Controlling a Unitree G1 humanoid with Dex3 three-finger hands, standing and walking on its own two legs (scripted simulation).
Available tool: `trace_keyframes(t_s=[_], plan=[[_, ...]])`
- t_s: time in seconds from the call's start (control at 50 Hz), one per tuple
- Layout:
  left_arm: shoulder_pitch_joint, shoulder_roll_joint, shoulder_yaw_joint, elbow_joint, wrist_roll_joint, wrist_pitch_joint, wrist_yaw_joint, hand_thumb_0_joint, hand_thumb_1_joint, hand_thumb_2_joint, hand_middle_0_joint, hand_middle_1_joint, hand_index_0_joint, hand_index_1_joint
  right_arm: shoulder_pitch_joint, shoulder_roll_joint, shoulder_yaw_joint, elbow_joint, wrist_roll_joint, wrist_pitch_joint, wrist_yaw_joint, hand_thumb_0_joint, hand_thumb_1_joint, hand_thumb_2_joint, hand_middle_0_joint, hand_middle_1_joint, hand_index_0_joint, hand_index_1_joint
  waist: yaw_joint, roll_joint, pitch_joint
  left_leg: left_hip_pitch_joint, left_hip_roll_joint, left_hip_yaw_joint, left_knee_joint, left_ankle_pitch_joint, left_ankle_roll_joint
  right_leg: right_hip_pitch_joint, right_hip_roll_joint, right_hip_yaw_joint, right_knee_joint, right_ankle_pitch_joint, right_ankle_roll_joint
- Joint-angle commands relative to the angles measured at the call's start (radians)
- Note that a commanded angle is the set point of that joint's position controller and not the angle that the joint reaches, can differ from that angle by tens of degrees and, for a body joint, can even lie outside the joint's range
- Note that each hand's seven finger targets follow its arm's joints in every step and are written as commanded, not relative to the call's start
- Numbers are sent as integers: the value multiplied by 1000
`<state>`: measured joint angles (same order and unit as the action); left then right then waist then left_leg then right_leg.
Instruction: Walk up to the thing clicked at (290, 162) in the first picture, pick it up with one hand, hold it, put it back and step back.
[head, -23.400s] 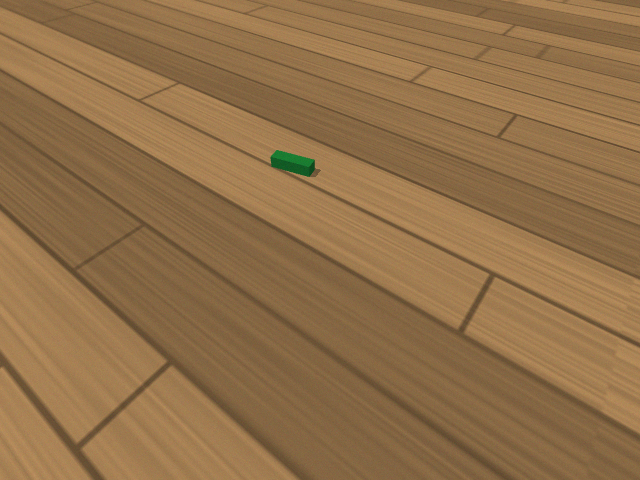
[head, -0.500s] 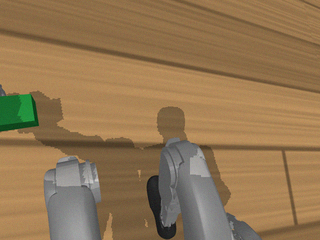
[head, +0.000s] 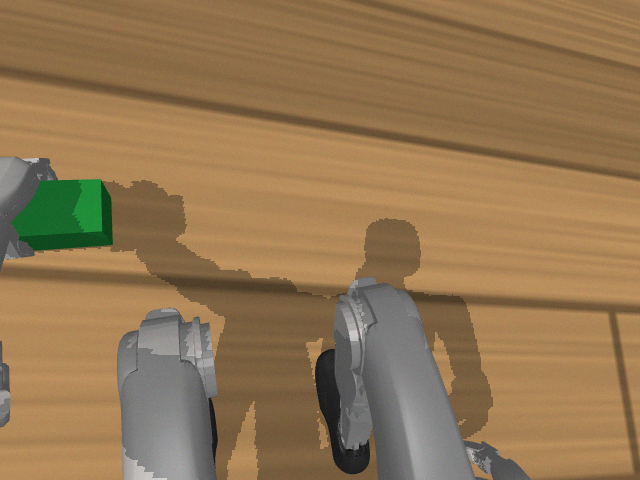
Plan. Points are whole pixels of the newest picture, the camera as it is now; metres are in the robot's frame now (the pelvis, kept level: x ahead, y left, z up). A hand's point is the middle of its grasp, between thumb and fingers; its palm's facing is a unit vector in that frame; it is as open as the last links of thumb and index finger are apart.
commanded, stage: lift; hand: left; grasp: from above
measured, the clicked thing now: (6, 218) +0.45 +0.35 -0.18
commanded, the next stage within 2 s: hold in 1.66 s
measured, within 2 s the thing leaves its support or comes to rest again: neither
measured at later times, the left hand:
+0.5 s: hand out of the picture +0.40 +0.33 -0.04, palm faces -0.47 -0.08 -0.88, open 10.2 cm
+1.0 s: hand out of the picture +0.34 +0.29 +0.17, palm faces -0.45 -0.11 -0.89, open 10.2 cm
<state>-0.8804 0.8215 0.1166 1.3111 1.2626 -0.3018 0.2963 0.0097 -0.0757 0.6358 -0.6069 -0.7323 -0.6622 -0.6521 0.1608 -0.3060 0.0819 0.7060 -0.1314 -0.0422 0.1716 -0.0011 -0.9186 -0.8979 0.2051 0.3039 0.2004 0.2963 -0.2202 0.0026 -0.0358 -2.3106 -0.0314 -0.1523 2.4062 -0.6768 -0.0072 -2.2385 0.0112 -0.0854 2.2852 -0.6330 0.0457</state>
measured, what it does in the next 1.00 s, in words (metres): rises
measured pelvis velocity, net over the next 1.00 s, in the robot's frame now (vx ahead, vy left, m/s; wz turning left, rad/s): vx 0.01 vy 0.01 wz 0.09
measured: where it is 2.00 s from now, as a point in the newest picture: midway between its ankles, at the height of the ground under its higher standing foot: (274, 454)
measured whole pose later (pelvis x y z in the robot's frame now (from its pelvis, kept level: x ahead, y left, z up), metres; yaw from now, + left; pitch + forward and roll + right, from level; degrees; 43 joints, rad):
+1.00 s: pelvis +0.01 +0.01 +0.25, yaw +5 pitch +24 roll -4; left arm -0.34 0.53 -0.07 0.67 1.00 -0.05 0.05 0.01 -0.09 0.64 -0.62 -0.72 -0.68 -0.63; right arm 0.18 -0.24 -0.01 0.68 0.04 0.02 -0.02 0.00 -0.91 -0.90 0.21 0.30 0.20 0.30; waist -0.09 0.04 -0.17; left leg -1.42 0.01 -0.05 1.58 -0.58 0.01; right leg -1.40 0.01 -0.01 1.51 -0.54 0.04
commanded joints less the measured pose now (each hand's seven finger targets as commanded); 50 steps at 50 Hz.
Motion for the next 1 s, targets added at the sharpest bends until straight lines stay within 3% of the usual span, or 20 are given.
trace_keyframes(t_s=[0.0, 0.06, 0.1, 0.14, 0.2, 0.26, 0.28, 0.42, 0.52, 0.56, 0.62, 0.68, 0.84, 0.86, 0.92, 0.94, 0.98], plan=[[-317, 309, 59, -210, -46, 24, 42, 0, 639, 888, -1029, -835, -1038, -826, 188, -254, -98, -18, 18, -4, -18, 0, -938, -913, 199, 300, 199, 300, 23, 348, -743, 570, 0, 97, -318, 159, 30, 346, 26, -69, -227, 162, -88], [-296, 268, 39, -231, -71, 51, 13, 0, 640, 929, -1002, -828, -1010, -821, 209, -240, -108, -17, 30, 0, -22, 0, -915, -905, 200, 300, 200, 300, 18, 337, -754, 594, 1, 101, -345, 173, 32, 375, 23, -63, -252, 180, -85], [-284, 307, 63, -280, -88, 65, -8, 0, 624, 927, -989, -834, -998, -826, 208, -243, -122, -23, 44, 6, -28, 0, -918, -906, 200, 300, 200, 300, 48, 346, -800, 614, 0, 106, -366, 172, 34, 399, 21, -51, -265, 178, -87], [-251, 258, 39, -298, -103, 77, -38, 0, 645, 962, -1014, -840, -1018, -837, 211, -240, -135, -27, 52, 12, -34, 0, -918, -907, 200, 300, 200, 300, 44, 339, -763, 632, 2, 101, -391, 168, 30, 382, 15, -48, -283, 171, -89], [-226, 272, 54, -378, -112, 79, -69, 0, 643, 939, -1013, -816, -1018, -812, 212, -230, -144, -38, 66, 24, -42, 0, -915, -906, 200, 300, 200, 300, 60, 332, -795, 653, 1, 100, -417, 186, 32, 420, 15, -41, -304, 183, -89], [-208, 240, 40, -454, -136, 80, -96, 0, 662, 966, -1032, -826, -1035, -825, 207, -217, -153, -59, 77, 33, -49, 0, -915, -906, 200, 300, 200, 300, 63, 310, -818, 684, 4, 103, -448, 184, 37, 453, 17, -29, -344, 184, -84], [-170, 225, 37, -436, -140, 83, -104, 0, 664, 981, -1034, -834, -1036, -834, 208, -216, -152, -57, 81, 34, -50, 0, -917, -907, 200, 300, 200, 300, 63, 305, -787, 681, 3, 98, -466, 183, 36, 460, 15, -30, -353, 182, -84], [-76, 168, 11, -559, -188, 100, -142, 0, 622, 926, -979, -843, -991, -832, 179, -201, -163, -101, 106, 44, -72, 0, -911, -905, 200, 300, 200, 300, 88, 277, -762, 744, 15, 68, -609, 64, 40, 518, 24, -27, -441, 109, -79], [-20, 116, -14, -660, -220, 126, -159, 0, 644, 925, -987, -847, -1001, -834, 164, -186, -166, -108, 121, 46, -94, 0, -911, -905, 200, 300, 200, 300, 93, 267, -775, 854, 20, 68, -679, 127, 33, 595, 23, -16, -513, 153, -76], [-11, 136, -2, -708, -219, 135, -158, 0, 655, 929, -996, -839, -1008, -828, 155, -187, -172, -111, 128, 48, -106, 0, -909, -904, 200, 300, 200, 300, 108, 274, -806, 914, 22, 67, -711, 145, 31, 630, 21, -11, -540, 165, -76], [21, 106, -13, -741, -231, 156, -156, 0, 647, 929, -982, -850, -997, -835, 139, -172, -171, -118, 135, 50, -122, 0, -907, -903, 200, 300, 200, 300, 108, 250, -749, 942, 24, 71, -780, 103, 32, 686, 21, -2, -606, 140, -72], [50, 88, -20, -779, -243, 180, -155, 0, 633, 930, -974, -841, -987, -829, 125, -163, -170, -126, 142, 50, -141, 0, -904, -902, 200, 300, 200, 300, 114, 241, -748, 1008, 27, 66, -852, 65, 33, 757, 26, 1, -669, 117, -68], [212, -3, -68, -851, -265, 246, -187, 0, 675, 931, -1014, -816, -1019, -811, 97, -132, -161, -125, 168, 45, -186, 0, -900, -900, 200, 300, 200, 300, 135, 194, -681, 1208, 34, 78, -1042, 134, 25, 975, 28, 20, -866, 156, -67], [226, -4, -61, -861, -275, 250, -188, 0, 680, 941, -1014, -816, -1019, -812, 85, -129, -160, -122, 169, 43, -191, 0, -899, -899, 201, 300, 200, 300, 135, 188, -662, 1220, 37, 76, -1068, 124, 26, 1005, 30, 23, -892, 152, -65], [226, -39, -93, -846, -268, 256, -195, 0, 661, 928, -1009, -807, -1011, -805, 84, -112, -151, -106, 176, 33, -207, 0, -903, -902, 200, 300, 200, 300, 119, 152, -585, 1264, 35, 89, -1128, 134, 27, 1078, 32, 39, -977, 156, -65], [237, -27, -80, -835, -270, 254, -194, 0, 654, 921, -997, -811, -1002, -807, 83, -111, -152, -106, 176, 28, -213, 0, -902, -901, 200, 300, 200, 300, 130, 140, -561, 1277, 35, 93, -1147, 131, 29, 1102, 32, 44, -1005, 151, -64], [257, -71, -106, -800, -268, 251, -193, 0, 651, 910, -991, -810, -998, -804, 89, -102, -149, -97, 178, 18, -221, 0, -902, -901, 200, 300, 200, 300, 127, 123, -519, 1313, 37, 88, -1190, 152, 24, 1132, 32, 49, -1046, 158, -67]])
